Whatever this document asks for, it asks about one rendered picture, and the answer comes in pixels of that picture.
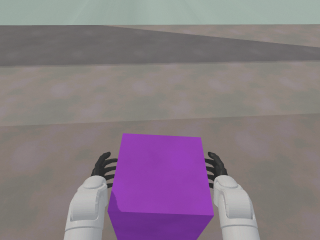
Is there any robot right hand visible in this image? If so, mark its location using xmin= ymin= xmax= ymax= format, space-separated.
xmin=204 ymin=152 xmax=228 ymax=189

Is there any robot left hand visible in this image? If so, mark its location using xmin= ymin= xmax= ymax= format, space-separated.
xmin=91 ymin=151 xmax=118 ymax=188

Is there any right robot forearm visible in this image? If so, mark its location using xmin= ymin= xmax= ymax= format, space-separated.
xmin=213 ymin=175 xmax=260 ymax=240

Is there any carton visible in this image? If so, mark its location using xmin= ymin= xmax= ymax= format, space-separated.
xmin=107 ymin=133 xmax=214 ymax=240

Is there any left robot forearm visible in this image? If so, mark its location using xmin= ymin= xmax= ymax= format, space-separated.
xmin=63 ymin=175 xmax=108 ymax=240

